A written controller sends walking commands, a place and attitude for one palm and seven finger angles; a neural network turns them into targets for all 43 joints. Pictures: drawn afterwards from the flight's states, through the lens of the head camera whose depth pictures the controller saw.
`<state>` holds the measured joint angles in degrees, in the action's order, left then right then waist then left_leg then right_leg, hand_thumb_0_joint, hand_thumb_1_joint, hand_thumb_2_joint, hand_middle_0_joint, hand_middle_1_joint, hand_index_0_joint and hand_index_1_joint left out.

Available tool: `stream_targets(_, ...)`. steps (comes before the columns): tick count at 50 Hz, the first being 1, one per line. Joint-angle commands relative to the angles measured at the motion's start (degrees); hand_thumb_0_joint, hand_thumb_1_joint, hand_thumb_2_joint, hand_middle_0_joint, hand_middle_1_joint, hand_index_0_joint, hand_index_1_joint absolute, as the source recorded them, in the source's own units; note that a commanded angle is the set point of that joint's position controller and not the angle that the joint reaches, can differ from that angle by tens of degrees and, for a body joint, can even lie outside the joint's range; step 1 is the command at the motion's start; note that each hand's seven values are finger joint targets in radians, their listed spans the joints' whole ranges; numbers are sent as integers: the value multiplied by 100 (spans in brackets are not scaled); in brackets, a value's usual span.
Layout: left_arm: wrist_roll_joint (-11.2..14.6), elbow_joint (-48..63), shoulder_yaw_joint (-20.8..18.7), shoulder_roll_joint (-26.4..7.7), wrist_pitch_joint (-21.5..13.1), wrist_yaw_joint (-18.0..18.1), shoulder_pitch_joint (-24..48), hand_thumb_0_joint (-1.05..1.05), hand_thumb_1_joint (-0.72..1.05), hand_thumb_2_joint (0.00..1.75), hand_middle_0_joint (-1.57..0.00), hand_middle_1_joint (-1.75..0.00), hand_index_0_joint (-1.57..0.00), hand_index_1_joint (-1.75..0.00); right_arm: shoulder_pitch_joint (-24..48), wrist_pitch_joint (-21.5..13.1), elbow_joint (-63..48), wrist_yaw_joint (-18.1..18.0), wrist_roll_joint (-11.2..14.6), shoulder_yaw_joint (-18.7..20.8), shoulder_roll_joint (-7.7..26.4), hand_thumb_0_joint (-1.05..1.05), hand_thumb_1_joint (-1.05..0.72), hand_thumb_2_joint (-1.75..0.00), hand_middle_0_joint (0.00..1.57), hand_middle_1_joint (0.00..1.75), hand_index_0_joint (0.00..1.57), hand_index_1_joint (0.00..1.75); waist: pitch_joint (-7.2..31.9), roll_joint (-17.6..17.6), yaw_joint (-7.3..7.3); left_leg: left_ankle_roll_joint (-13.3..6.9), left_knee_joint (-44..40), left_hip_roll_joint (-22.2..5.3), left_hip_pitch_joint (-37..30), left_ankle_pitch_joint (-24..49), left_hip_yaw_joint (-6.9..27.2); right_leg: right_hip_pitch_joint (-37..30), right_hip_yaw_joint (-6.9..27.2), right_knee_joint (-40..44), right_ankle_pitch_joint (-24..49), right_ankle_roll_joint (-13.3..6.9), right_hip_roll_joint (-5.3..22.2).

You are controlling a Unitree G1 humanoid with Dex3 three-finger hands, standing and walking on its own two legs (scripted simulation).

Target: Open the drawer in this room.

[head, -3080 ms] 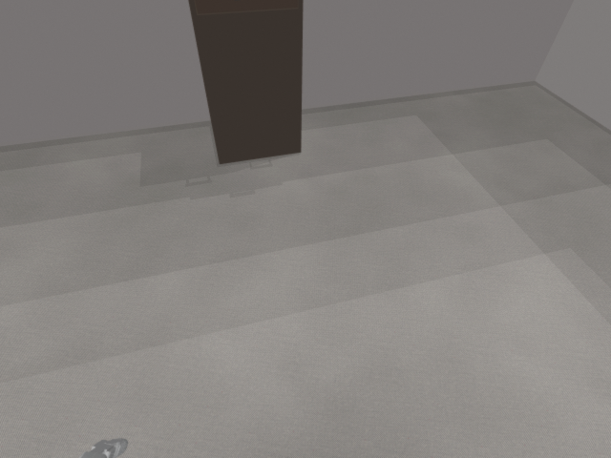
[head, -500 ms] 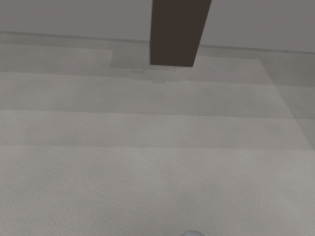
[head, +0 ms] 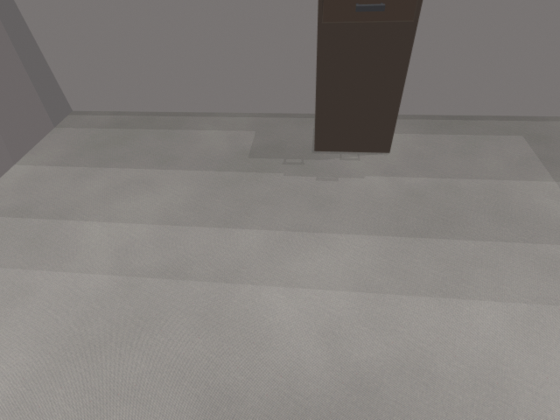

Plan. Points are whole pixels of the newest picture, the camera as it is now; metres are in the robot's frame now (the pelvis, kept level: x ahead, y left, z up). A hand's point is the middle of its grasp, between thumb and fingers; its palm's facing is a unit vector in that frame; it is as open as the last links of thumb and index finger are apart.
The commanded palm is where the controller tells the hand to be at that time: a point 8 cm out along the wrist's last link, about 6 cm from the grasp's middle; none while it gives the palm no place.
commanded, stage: stand and wait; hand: left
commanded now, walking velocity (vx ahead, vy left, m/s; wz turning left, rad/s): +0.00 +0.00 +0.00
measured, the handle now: (369, 6) +1.76 -0.31 +0.04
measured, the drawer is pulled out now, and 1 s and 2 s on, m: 0.00 0.00 0.00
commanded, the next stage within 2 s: turn or walk to find it in 0.34 s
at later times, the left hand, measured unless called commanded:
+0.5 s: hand out of the picture -0.03 +0.17 -0.19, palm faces +0.11 -0.98 -0.14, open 7.3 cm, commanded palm none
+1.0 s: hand out of the picture +0.15 +0.17 -0.18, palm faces -0.03 -0.97 -0.22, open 7.3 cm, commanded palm none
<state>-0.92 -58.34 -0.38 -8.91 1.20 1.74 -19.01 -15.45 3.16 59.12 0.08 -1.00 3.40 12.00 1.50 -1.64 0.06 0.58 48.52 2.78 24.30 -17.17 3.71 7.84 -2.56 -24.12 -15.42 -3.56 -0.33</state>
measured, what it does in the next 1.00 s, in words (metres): steps on the spot: left foot, then right foot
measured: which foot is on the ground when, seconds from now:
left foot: up 0.00-0.26, down 0.28-0.94, up 0.96-1.00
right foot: down 0.00-0.64, up 0.66-0.90, down 0.92-1.00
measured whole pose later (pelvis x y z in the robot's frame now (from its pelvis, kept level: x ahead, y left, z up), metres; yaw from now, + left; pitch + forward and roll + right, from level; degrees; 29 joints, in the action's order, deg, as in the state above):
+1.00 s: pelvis +0.09 -0.02 -0.02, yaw -4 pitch -1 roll +0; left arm -1.1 -59.3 -3.4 -10.3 -3.8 -0.8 -12.6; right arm -25.5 -0.4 68.9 0.0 -1.0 2.3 10.0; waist -4.1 -1.9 0.7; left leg -0.1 56.3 -5.9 12.3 -27.6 -4.1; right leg 18.2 -7.7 -37.7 -17.8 -2.3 2.3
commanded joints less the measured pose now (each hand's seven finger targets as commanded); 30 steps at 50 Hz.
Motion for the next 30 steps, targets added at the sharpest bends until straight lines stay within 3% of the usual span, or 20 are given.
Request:
stream_targets(1,34,271,-113,-623,-246,14,63,0,90,90,-20,-30,-20,-30,-289,-76,-2,-71,3,55,290,0,-90,-90,20,30,20,30,-875,738,139,132,515,-331,89,155,-169,713,898,1217,947,-154,1125)
stream_targets(7,-30,-139,-165,-679,-277,45,-628,0,90,90,-20,-30,-20,-30,169,-182,37,-179,47,-65,128,0,-90,-90,20,30,20,30,-293,978,-199,179,-982,-573,-236,-662,-388,-503,1154,607,3176,-502,1440)
stream_targets(9,-28,-267,-165,-679,-300,58,-664,0,90,90,-20,-30,-20,-30,149,-238,128,-214,77,-122,64,0,-90,-90,20,30,20,30,-50,1030,-214,161,-1602,-531,-576,-580,-459,-743,1106,358,4040,-456,1361)
stream_targets(11,12,-375,-146,-638,-309,81,-530,0,90,90,-20,-30,-20,-30,-92,-289,306,-252,104,-152,25,0,-90,-90,20,30,20,30,150,1022,-99,126,-2350,-519,-1093,64,-480,-763,961,150,4205,-231,1187)
stream_targets(12,44,-393,-138,-584,-302,92,-449,0,90,90,-20,-30,-20,-30,-232,-325,407,-274,101,-167,25,0,-90,-90,20,30,20,30,183,856,-6,81,-2808,-587,-1524,696,-446,-564,845,50,3974,-79,1087)
stream_targets(14,75,-440,-92,-382,-292,82,-443,0,90,90,-20,-30,-20,-30,-290,-410,519,-318,68,-166,200,0,-90,-90,20,30,20,30,286,277,-42,-82,-2588,-1024,-2209,2368,-229,-78,576,125,3057,195,788)
stream_targets(16,31,-525,-87,-342,-260,82,-414,0,90,90,-20,-30,-20,-30,-187,-386,565,-348,63,-173,207,0,-90,-90,20,30,20,30,6,175,-51,-60,-2416,-1119,-2219,2268,-310,237,577,362,2454,253,704)
stream_targets(17,46,-578,-75,-371,-246,70,-359,0,90,90,-20,-30,-20,-30,-189,-390,595,-356,57,-199,133,0,-90,-90,20,30,20,30,-80,-125,-30,-80,-2490,-1098,-2122,2298,-289,160,518,350,2411,240,732)
stream_targets(19,54,-607,-95,-426,-219,66,-324,0,90,90,-20,-30,-20,-30,-159,-382,606,-348,54,-219,103,0,-90,-90,20,30,20,30,-210,-277,-54,-90,-2559,-1088,-1844,2383,-233,-23,403,234,2276,209,767)
stream_targets(22,40,-589,-129,-488,-150,59,-227,0,90,90,-20,-30,-20,-30,-41,-326,521,-326,52,-209,169,0,-90,-90,20,30,20,30,-599,-130,-82,-119,-2632,-1057,-1394,1817,-100,83,300,199,1658,231,789)
stream_targets(25,-24,-627,-110,-420,-151,-23,-293,0,90,90,-20,-30,-20,-30,-284,-359,568,-284,-27,-207,149,0,-90,-90,20,30,20,30,-708,17,-90,-239,-2775,-891,-1339,-40,-165,304,473,522,-522,172,626)
stream_targets(27,-56,-573,-164,-486,-93,-92,-231,0,90,90,-20,-30,-20,-30,-337,-325,506,-241,-68,-151,229,0,-90,-90,20,30,20,30,-1265,118,-80,-319,-2920,-882,-932,-1349,-73,815,613,593,-1778,106,548)
stream_targets(28,-70,-525,-191,-490,-85,-121,-232,0,90,90,-20,-30,-20,-30,-367,-324,443,-227,-80,-128,283,0,-90,-90,20,30,20,30,-1399,22,-69,-362,-2964,-917,-859,-1648,-12,1024,667,518,-2006,73,499)
stream_targets(30,-83,-372,-226,-462,-97,-173,-90,0,90,90,-20,-30,-20,-30,-573,-347,402,-208,-90,-81,414,0,-90,-90,20,30,20,30,-1599,-331,35,-530,-3305,-1210,-873,-2230,353,1478,441,-77,-2002,81,263)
